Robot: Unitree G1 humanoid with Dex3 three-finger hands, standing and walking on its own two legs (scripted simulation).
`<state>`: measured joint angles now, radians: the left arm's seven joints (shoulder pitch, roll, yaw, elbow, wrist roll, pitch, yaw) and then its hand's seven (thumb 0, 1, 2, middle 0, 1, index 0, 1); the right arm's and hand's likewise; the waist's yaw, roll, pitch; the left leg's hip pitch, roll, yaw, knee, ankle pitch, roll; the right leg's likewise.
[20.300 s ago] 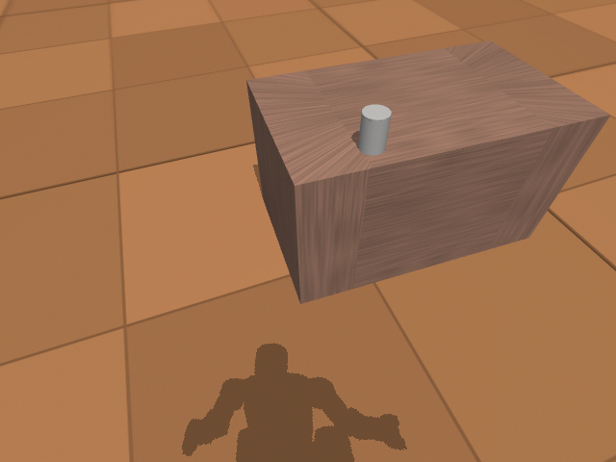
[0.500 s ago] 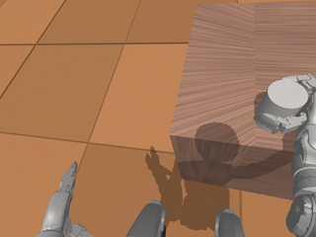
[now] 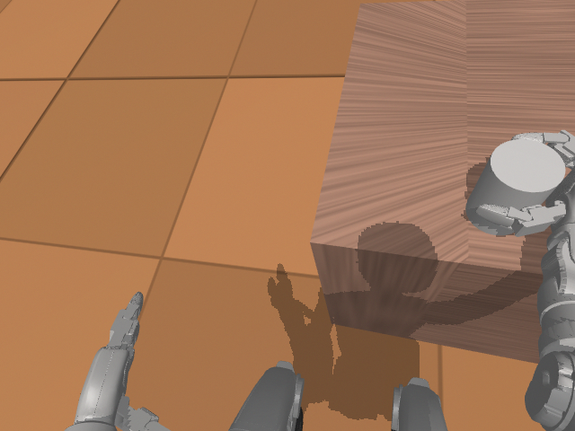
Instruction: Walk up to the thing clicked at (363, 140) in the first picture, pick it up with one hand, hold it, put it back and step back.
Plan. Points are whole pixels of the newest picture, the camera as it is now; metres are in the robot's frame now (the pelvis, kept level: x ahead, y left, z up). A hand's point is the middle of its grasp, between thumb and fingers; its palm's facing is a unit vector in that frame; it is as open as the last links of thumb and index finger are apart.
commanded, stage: open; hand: right
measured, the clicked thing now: (509, 190) +0.47 -0.20 +0.01
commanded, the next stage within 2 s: withdraw in 0.34 s
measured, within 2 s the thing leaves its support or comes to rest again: neither
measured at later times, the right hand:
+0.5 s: hand (520, 186) +0.48 -0.21 +0.01, palm faces +0.16 +0.99 +0.02, open 15.7 cm
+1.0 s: hand out of the picture +0.49 -0.28 +0.15, palm faces +0.19 +0.98 -0.12, open 17.5 cm
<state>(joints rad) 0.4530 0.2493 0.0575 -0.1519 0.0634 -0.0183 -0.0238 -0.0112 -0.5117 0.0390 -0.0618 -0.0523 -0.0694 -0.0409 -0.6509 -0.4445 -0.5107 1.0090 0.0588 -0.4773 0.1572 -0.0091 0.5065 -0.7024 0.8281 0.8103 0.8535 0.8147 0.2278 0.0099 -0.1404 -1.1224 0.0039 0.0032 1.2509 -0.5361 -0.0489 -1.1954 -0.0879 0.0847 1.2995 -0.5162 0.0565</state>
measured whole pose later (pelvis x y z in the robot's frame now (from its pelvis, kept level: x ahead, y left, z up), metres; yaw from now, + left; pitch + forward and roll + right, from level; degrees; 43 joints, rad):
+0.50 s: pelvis +0.00 +0.00 +0.00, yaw +0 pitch +24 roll +4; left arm 0.46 0.25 0.06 -0.16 0.06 -0.01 -0.02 -0.01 -0.53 0.05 -0.06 -0.05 -0.06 -0.05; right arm -0.64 -0.43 -0.51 1.00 0.05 -0.47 0.14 -0.01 0.59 -0.17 0.41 0.32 0.43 0.32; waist 0.23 0.01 -0.14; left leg -1.12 0.00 0.00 1.25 -0.54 -0.05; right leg -1.20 -0.09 0.08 1.30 -0.52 0.06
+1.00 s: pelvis +0.02 -0.01 +0.05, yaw +0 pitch +17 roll +3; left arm 0.39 0.26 0.03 0.06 -0.01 0.02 0.00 -0.01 -0.52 0.04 -0.06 -0.05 -0.06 -0.05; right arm -0.75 -0.61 -0.46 1.05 0.03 -0.22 0.22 -0.01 0.56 -0.04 0.06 0.06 0.07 0.06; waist 0.15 -0.02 -0.13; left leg -0.85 0.02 -0.01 1.01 -0.47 -0.06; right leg -0.91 -0.08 0.05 1.07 -0.46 0.04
